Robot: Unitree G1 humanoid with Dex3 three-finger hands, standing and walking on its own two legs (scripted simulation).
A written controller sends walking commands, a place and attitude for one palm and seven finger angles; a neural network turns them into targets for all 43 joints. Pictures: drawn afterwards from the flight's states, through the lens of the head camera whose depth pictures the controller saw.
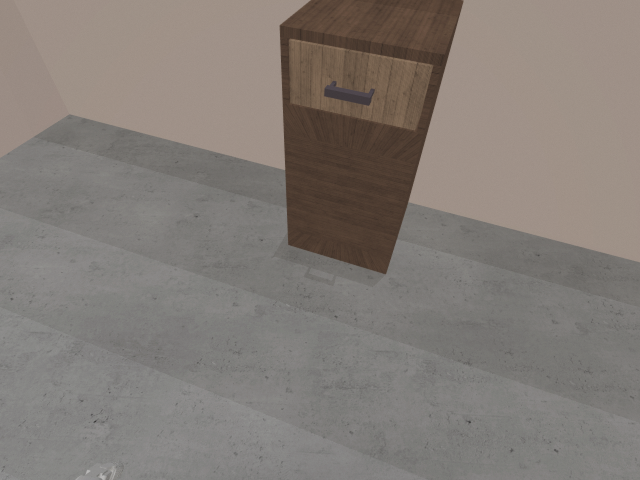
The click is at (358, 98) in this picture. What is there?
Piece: drawer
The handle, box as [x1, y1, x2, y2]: [324, 81, 374, 105]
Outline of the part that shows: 324,89 325,96 367,105 370,102 374,90 371,88 368,93 364,93 335,87 334,86 336,81 333,81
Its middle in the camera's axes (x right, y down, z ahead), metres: +0.08 -0.39 +1.04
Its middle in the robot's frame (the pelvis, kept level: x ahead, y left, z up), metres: +1.04 -0.03 -0.02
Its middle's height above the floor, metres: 0.75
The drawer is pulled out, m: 0.00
